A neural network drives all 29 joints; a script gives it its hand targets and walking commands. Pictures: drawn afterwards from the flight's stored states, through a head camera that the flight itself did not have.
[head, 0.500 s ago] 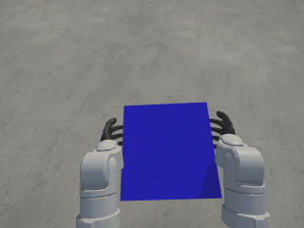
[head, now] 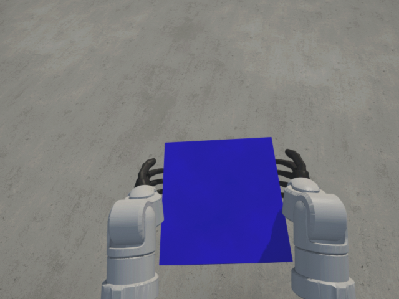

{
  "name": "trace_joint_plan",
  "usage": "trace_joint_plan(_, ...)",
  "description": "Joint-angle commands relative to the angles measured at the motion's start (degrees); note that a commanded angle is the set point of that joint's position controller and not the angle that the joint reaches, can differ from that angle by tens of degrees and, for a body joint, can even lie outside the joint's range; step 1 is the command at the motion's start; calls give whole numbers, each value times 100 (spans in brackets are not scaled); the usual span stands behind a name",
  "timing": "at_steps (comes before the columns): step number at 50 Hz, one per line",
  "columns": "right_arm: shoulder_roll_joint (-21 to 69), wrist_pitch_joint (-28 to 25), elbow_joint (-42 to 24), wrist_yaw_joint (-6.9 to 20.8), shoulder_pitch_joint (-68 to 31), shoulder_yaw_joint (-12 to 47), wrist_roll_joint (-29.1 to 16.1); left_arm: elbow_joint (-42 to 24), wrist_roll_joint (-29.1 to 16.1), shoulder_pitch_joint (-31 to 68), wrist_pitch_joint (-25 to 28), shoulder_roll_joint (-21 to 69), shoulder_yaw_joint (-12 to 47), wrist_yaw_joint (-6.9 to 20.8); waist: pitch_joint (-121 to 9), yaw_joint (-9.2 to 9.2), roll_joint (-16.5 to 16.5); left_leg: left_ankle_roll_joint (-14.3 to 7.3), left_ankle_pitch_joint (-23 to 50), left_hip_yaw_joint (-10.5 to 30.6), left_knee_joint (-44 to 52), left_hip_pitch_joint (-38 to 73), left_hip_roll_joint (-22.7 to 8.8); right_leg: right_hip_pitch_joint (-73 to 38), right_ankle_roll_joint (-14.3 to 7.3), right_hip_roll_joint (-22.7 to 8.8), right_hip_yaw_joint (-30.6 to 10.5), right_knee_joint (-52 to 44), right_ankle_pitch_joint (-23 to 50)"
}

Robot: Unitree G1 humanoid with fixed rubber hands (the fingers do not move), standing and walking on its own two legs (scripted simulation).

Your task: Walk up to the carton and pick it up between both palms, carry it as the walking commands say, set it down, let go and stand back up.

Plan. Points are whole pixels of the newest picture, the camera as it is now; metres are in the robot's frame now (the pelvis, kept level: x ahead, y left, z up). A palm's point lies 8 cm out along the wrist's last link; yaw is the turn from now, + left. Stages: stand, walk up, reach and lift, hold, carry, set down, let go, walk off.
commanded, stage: carry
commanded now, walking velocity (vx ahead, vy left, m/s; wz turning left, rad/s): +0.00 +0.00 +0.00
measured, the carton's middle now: (220, 209) +0.31 +0.00 -0.03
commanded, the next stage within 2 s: none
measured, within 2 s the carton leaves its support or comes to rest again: neither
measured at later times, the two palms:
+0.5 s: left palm (155, 158) +0.37 +0.12 +0.08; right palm (298, 147) +0.38 -0.15 +0.09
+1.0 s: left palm (160, 134) +0.44 +0.12 +0.07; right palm (290, 125) +0.44 -0.15 +0.08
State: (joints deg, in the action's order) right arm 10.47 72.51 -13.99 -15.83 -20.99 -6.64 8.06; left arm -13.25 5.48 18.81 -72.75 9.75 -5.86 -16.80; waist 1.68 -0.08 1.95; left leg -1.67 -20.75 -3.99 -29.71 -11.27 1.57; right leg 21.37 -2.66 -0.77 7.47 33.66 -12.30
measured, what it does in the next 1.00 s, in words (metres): walks ahead: left foot, then right foot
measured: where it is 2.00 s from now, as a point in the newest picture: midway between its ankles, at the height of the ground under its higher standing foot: outside the picture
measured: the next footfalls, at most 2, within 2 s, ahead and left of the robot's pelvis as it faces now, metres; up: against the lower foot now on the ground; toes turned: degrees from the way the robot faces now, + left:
left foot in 0.60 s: +0.12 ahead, +0.07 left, +0.00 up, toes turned +4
right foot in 0.82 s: +0.16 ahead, -0.12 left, +0.00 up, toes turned -7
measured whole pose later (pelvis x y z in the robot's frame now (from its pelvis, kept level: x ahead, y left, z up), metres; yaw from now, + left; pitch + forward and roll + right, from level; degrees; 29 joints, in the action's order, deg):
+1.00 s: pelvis +0.14 -0.01 +0.00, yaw +0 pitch +4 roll -1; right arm 10.4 72.6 -12.9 -16.4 -20.7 -6.6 8.1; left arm -11.2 6.0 18.8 -72.7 9.8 -6.0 -16.0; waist -0.3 0.0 1.2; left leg -3.3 -20.2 -4.4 -31.9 -13.9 1.2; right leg 18.5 -3.0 -1.4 7.4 34.1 -16.2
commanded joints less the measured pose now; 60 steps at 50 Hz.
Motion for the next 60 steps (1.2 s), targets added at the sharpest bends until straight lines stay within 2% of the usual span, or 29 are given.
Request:
trace_joint_plan(1,5969,-164,-330,2454,-2806,3600,-2881,-1035,-2655,3746,277,5876,3728,2401,-3737,-21,-100,195,5057,271,156,1500,-760,-1361,-232,-763,-543,416,3207)
trace_joint_plan(3,5974,-160,-144,2462,-2618,3541,-2857,-1035,-2649,3762,273,5858,3777,2375,-3611,-40,672,135,6865,211,-370,2191,-894,-575,-208,-405,-242,289,2211)
trace_joint_plan(6,5988,-169,-90,2473,-2543,3469,-2831,-1172,-2658,3937,281,5859,3868,2365,-3633,-60,767,139,7192,109,-761,1882,-760,-885,-288,-295,-194,-146,2531)
trace_joint_plan(10,5982,-171,-280,2442,-2614,3565,-2863,-1035,-2638,3794,285,5920,3802,2393,-3549,-53,-698,332,2970,8,11,-114,-392,-2697,-638,-996,-809,394,5788)
trace_joint_plan(12,5991,-163,-334,2438,-2651,3630,-2879,-917,-2635,3650,271,5930,3748,2410,-3429,-61,-1046,335,2173,-68,799,-153,-301,-2761,-525,-1017,-725,535,5907)
trace_joint_plan(14,5958,-150,-302,2431,-2643,3628,-2871,-847,-2656,3549,251,5884,3712,2415,-3392,-31,-776,331,3402,-88,844,529,-380,-2168,-336,-808,-513,576,4771)
trace_joint_plan(18,5993,-148,-97,2427,-2474,3545,-2837,-926,-2699,3680,234,5865,3770,2414,-3282,-32,559,169,7221,-66,-345,2129,-684,-472,-194,-111,91,53,1756)
trace_joint_plan(19,6009,-150,-83,2424,-2446,3529,-2827,-975,-2700,3739,233,5873,3785,2418,-3328,-33,675,126,7830,-87,-731,2119,-680,-563,-179,-12,171,-245,1698)
trace_joint_plan(20,6004,-154,-131,2417,-2463,3517,-2823,-1040,-2709,3819,240,5888,3792,2422,-3433,-14,488,133,7640,-191,-1114,1701,-575,-1103,-210,-54,108,-417,2445)
trace_joint_plan(21,5973,-164,-233,2406,-2521,3525,-2823,-1074,-2705,3809,252,5887,3775,2425,-3547,42,32,219,6343,-296,-1357,796,-398,-2046,-344,-307,-196,-341,3909)
trace_joint_plan(22,5974,-178,-371,2395,-2591,3572,-2843,-1097,-2692,3764,267,5905,3762,2421,-3598,101,-695,322,3630,-355,-1465,-700,-160,-3382,-633,-798,-769,26,6030)
trace_joint_plan(23,6031,-198,-485,2391,-2593,3661,-2883,-1112,-2674,3704,294,5936,3777,2413,-3471,151,-1585,429,-216,-331,-1344,-2614,116,-4916,-985,-1417,-1522,370,8320)
trace_joint_plan(24,6001,-212,-470,2393,-2485,3685,-2911,-1094,-2659,3503,320,5949,3780,2403,-3448,207,-1679,483,-1279,-115,-1068,-3368,122,-5592,-1061,-1663,-1733,453,8955)
trace_joint_plan(25,5979,-227,-474,2403,-2482,3683,-2912,-1113,-2672,3432,323,5960,3802,2395,-3372,233,-1577,412,-1509,62,-643,-3513,63,-5601,-944,-1684,-1706,551,8785)
trace_joint_plan(26,5961,-239,-504,2406,-2559,3698,-2937,-1156,-2690,3467,312,5942,3821,2392,-3359,222,-1521,357,-1134,116,-23,-3236,27,-5390,-781,-1551,-1476,704,8215)
trace_joint_plan(27,6004,-246,-507,2409,-2553,3709,-2957,-1216,-2708,3594,308,5949,3840,2390,-3391,102,-1306,363,-20,-70,769,-2316,33,-4739,-561,-1301,-1040,849,7447)
trace_joint_plan(28,6092,-260,-478,2414,-2502,3708,-2959,-1251,-2736,3659,312,5956,3827,2389,-3563,-13,-846,359,1930,-323,1493,-583,-59,-3454,-254,-1074,-527,1002,6085)
trace_joint_plan(29,6145,-265,-391,2424,-2429,3641,-2960,-1306,-2728,3676,311,5911,3839,2372,-3794,-50,-32,228,4716,58,913,1255,-506,-1754,67,-674,-255,1149,3321)
trace_joint_plan(30,6204,-254,-198,2441,-2264,3532,-2940,-1361,-2724,3829,291,5891,3901,2350,-3761,-93,1353,-260,8809,1040,-232,2938,-1504,351,192,-187,-67,1521,-711)
trace_joint_plan(31,6159,-228,-41,2444,-2215,3408,-2852,-1345,-2757,3934,262,5902,3935,2338,-3482,-123,1737,-688,10397,1318,-531,3483,-1826,1161,100,102,-304,1492,-2163)
trace_joint_plan(33,6103,-137,73,2491,-2188,3438,-2702,-878,-2703,3647,208,5889,3877,2436,-2986,-168,1003,-748,9031,1045,-426,3305,-1657,1531,82,153,-239,778,-2017)
trace_joint_plan(35,6050,-84,182,2525,-2352,3467,-2684,-701,-2631,3787,162,5867,3726,2431,-2737,-101,812,-647,7690,846,-355,2569,-1530,967,55,68,-287,574,-1447)
trace_joint_plan(38,6030,-61,170,2484,-2387,3596,-2625,-485,-2560,3563,145,5908,3654,2473,-2958,-54,505,-434,7223,562,-563,1949,-1338,-31,77,24,-90,-191,-184)
trace_joint_plan(40,5975,-62,193,2473,-2389,3625,-2608,-363,-2502,3457,164,5928,3577,2509,-3214,-44,296,-197,6225,440,-624,1486,-1132,-940,-89,-239,-235,-475,1570)
trace_joint_plan(43,6016,-96,35,2478,-2551,3668,-2691,-428,-2514,3491,219,5945,3607,2518,-3574,-88,-454,38,3597,395,-405,742,-795,-1698,-421,-1002,-814,314,4663)
trace_joint_plan(45,6094,-118,-7,2473,-2639,3670,-2780,-632,-2586,3686,245,5955,3642,2510,-3549,-79,-670,51,3087,353,-88,618,-705,-1876,-415,-1053,-809,345,4617)
trace_joint_plan(49,6126,-127,31,2481,-2673,3624,-2815,-740,-2604,3710,266,5957,3639,2483,-3527,-34,-220,-85,4434,359,-160,1105,-806,-1403,-239,-802,-633,308,3124)
trace_joint_plan(53,6131,-126,179,2488,-2542,3555,-2767,-751,-2593,3752,262,5902,3663,2467,-3498,-41,139,-144,5030,366,-360,1292,-863,-1166,-242,-682,-553,174,2789)
trace_joint_plan(60,6138,-141,115,2476,-2562,3581,-2748,-681,-2569,3680,273,5909,3616,2497,-3480,-40,-431,-118,3505,304,-158,763,-710,-1654,-336,-899,-736,204,3791)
